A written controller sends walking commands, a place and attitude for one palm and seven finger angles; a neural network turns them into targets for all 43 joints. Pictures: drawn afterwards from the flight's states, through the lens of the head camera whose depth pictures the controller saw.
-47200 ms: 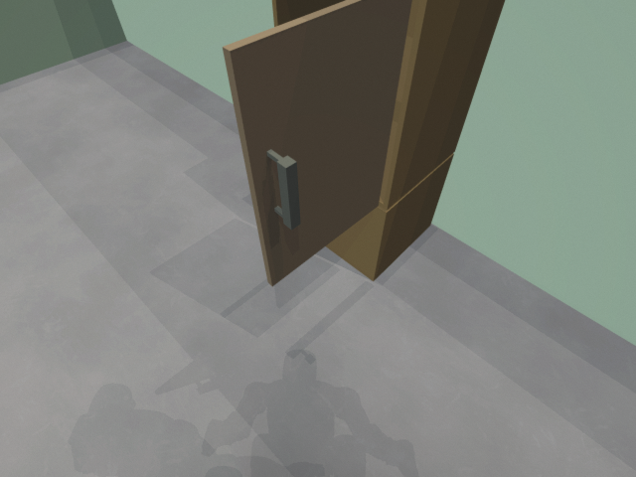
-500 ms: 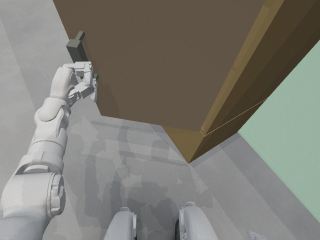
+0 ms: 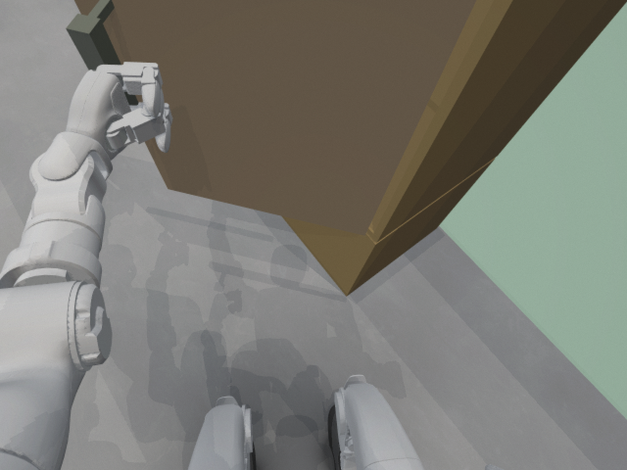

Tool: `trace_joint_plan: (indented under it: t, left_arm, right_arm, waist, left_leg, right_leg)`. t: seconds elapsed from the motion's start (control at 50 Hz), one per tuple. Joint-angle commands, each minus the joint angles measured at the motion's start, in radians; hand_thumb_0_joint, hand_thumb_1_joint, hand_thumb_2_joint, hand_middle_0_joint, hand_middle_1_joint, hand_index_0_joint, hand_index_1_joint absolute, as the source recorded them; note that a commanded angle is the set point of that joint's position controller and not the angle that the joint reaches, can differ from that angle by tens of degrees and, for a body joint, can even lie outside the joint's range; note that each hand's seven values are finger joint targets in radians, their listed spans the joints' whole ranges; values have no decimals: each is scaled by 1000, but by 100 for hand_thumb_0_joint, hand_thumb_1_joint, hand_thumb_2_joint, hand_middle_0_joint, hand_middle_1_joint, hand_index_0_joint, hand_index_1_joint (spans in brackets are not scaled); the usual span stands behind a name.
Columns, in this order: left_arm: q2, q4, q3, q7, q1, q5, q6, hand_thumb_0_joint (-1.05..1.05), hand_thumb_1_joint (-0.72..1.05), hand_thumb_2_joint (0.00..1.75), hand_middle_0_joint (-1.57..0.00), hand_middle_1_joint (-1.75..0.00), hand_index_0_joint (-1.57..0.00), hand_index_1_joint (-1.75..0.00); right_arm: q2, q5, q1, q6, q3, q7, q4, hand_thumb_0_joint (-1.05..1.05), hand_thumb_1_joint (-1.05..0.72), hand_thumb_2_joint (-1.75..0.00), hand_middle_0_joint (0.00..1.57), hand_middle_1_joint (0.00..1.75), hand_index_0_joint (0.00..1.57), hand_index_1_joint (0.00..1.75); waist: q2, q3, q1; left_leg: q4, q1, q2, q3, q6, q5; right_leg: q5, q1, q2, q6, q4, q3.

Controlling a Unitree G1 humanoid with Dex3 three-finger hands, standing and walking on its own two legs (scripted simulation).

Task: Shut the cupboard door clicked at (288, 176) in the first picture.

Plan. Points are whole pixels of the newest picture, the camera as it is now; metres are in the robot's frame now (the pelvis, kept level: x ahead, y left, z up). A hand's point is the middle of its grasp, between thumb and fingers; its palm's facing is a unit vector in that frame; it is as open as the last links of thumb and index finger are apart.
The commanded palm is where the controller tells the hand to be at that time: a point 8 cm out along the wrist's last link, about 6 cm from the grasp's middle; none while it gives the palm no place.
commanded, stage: push the door shut along its arc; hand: left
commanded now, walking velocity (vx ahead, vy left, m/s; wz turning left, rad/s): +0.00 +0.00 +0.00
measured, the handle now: (121, 73) +0.60 +0.19 +0.08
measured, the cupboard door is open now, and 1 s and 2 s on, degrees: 40 29 29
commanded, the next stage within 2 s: pull the fist back off the door in 0.74 s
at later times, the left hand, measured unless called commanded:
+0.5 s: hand (196, 83) +0.57 +0.10 +0.09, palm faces -0.39 -0.92 -0.04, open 3.0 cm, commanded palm +0.58 +0.14 +0.09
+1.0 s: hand (212, 62) +0.60 +0.08 +0.09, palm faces -0.03 -1.00 +0.08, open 3.0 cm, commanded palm +0.58 +0.10 +0.09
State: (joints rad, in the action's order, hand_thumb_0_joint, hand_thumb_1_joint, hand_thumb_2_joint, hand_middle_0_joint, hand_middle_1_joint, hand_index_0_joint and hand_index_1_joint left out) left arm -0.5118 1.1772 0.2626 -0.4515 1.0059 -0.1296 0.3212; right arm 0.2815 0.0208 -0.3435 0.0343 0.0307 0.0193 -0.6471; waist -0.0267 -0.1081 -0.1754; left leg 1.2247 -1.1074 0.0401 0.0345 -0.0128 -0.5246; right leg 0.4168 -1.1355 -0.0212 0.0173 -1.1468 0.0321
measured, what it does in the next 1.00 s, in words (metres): stands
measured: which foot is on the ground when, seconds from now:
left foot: down 0.00-1.00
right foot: down 0.00-1.00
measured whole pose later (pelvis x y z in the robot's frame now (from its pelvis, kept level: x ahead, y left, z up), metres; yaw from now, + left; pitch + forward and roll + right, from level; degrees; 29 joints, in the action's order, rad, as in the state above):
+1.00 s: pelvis +0.00 +0.00 -0.02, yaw -1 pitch +30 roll -4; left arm -0.46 1.27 0.34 -0.02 1.34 0.00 0.19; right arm 0.26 -0.08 -0.41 0.08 0.04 -0.04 -0.64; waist -0.05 -0.12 -0.27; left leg 1.32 -1.30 0.04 0.05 -0.01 -0.54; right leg 0.42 -1.32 -0.01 0.02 -1.21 0.04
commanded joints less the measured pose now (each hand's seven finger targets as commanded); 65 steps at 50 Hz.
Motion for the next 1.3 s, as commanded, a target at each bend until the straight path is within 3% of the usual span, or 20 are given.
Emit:
trace_joint_plan:
  t: [0.0,0.18,0.22,0.36,0.42,0.48,0.58,0.62,0.74,0.82,0.84,0.86,0.88,0.92,0.96,1.02,1.1,1.14,1.18,1.28]
  left_arm:
    - [-180,-206,19,-8,572,-15,50,0,90,90,-130,-150,-130,-150]
    - [-175,-205,-10,-27,681,1,25,0,90,90,-130,-150,-130,-150]
    - [-218,-162,22,-30,679,6,3,0,90,90,-130,-150,-130,-150]
    - [-310,-109,73,-18,705,52,-26,0,90,90,-130,-150,-130,-150]
    - [-281,-144,54,-24,701,63,-26,0,90,90,-130,-150,-130,-150]
    - [-215,-150,3,-33,750,60,-40,0,90,90,-130,-150,-130,-150]
    - [-221,-104,-9,-38,861,62,-73,0,90,90,-130,-150,-130,-150]
    - [-195,-107,-34,-40,895,66,-73,0,90,90,-130,-150,-130,-150]
    - [-168,-117,-53,-50,955,61,-83,0,90,90,-130,-150,-130,-150]
    - [-150,-76,-74,-40,985,77,-96,0,90,90,-130,-150,-130,-150]
    - [-200,-102,127,156,966,21,-111,0,90,90,-130,-150,-130,-150]
    - [-119,-75,77,255,913,47,-121,0,90,90,-130,-150,-130,-150]
    - [-92,-77,100,337,898,52,-114,0,90,90,-130,-150,-130,-150]
    - [-78,-140,128,488,874,88,-72,0,90,90,-130,-150,-130,-150]
    - [-37,-175,88,626,865,183,-2,0,90,90,-130,-150,-130,-150]
    - [-45,-174,25,647,844,282,57,0,90,90,-130,-150,-130,-150]
    - [-76,-149,59,573,768,219,53,0,90,90,-130,-150,-130,-150]
    - [-88,-125,90,558,724,185,50,0,90,90,-130,-150,-130,-150]
    - [-129,-170,137,559,695,169,83,0,90,90,-130,-150,-130,-150]
    - [2,-177,64,554,497,174,151,0,90,90,-130,-150,-130,-150]
  right_arm:
    - [179,2,-146,21,-56,18,60,0,-90,-90,20,30,20,30]
    - [182,-8,-170,32,-56,21,48,0,-90,-90,20,30,20,30]
    - [185,-7,-169,29,-53,23,48,0,-90,-90,20,30,20,30]
    - [184,-16,-189,31,-42,22,58,0,-90,-90,20,30,20,30]
    - [182,-22,-201,29,-50,18,61,0,-90,-90,20,30,20,30]
    - [184,-23,-214,28,-55,19,50,0,-90,-90,20,30,20,30]
    - [189,-27,-233,36,-48,30,24,0,-90,-90,20,30,20,30]
    - [188,-33,-235,43,-49,31,11,0,-90,-90,20,30,20,30]
    - [191,-43,-241,62,-52,29,-11,0,-90,-90,20,30,20,30]
    - [195,-42,-238,69,-47,31,-28,0,-90,-90,20,30,20,30]
    - [174,-61,-298,73,-32,16,18,0,-90,-90,20,30,20,30]
    - [164,-68,-285,72,-32,-7,18,0,-90,-90,20,30,20,30]
    - [161,-80,-302,68,-40,-23,16,0,-90,-90,20,30,20,30]
    - [156,-105,-308,57,-51,-54,36,0,-90,-90,20,30,20,30]
    - [143,-131,-312,51,-60,-86,35,0,-90,-90,20,30,20,30]
    - [153,-132,-322,18,-79,-106,27,0,-90,-90,20,30,20,30]
    - [154,-104,-300,-14,-77,-94,45,0,-90,-90,20,30,20,30]
    - [148,-97,-289,-19,-71,-87,51,0,-90,-90,20,30,20,30]
    - [143,-98,-281,-18,-66,-78,64,0,-90,-90,20,30,20,30]
    - [128,-93,-271,-19,-83,-83,66,0,-90,-90,20,30,20,30]
  waist:
    - [-114,-518,-64]
    - [-163,-562,-99]
    - [-128,-557,-100]
    - [-139,-558,-101]
    - [-183,-617,-98]
    - [-175,-593,-129]
    - [-144,-547,-168]
    - [-204,-565,-173]
    - [-230,-599,-190]
    - [-245,-560,-207]
    - [-282,-589,-148]
    - [-294,-597,-149]
    - [-223,-594,-155]
    - [-228,-640,-129]
    - [-228,-656,-128]
    - [-214,-663,-139]
    - [-151,-655,-119]
    - [-99,-587,-111]
    - [-81,-601,-84]
    - [-50,-563,-53]
  left_leg:
    - [-135,324,-27,19,46,276]
    - [-102,365,-22,27,49,316]
    - [-95,321,-20,24,49,299]
    - [-71,254,-19,19,50,307]
    - [-65,324,-14,27,43,377]
    - [-60,355,-12,35,47,379]
    - [-56,294,-17,32,58,298]
    - [-52,334,-15,44,52,312]
    - [-36,374,-16,49,51,337]
    - [-34,367,-12,58,50,307]
    - [-65,325,-1,80,35,292]
    - [-74,325,-2,82,26,285]
    - [-78,327,-2,92,27,292]
    - [-79,324,-8,79,17,324]
    - [-64,326,-13,61,14,343]
    - [-85,348,-13,45,16,349]
    - [-133,307,-25,20,27,294]
    - [-153,240,-29,1,33,234]
    - [-165,221,-34,-8,38,244]
    - [-188,269,-35,-26,32,305]
  right_leg:
    - [-170,231,44,-43,131,-8]
    - [-179,169,52,-47,111,2]
    - [-177,190,52,-43,111,1]
    - [-183,193,55,-43,85,3]
    - [-226,170,56,-45,70,9]
    - [-210,109,58,-45,76,17]
    - [-162,94,61,-44,90,18]
    - [-154,54,59,-48,82,27]
    - [-162,20,63,-52,76,38]
    - [-132,-35,63,-54,67,48]
    - [-139,-5,51,-49,67,38]
    - [-132,-5,49,-44,62,39]
    - [-138,8,49,-36,61,44]
    - [-158,54,44,-28,65,40]
    - [-175,64,45,-22,64,37]
    - [-188,119,42,-26,89,27]
    - [-209,266,45,-28,138,8]
    - [-188,316,47,-21,166,-3]
    - [-222,378,45,-22,168,-15]
    - [-300,404,44,-25,172,-11]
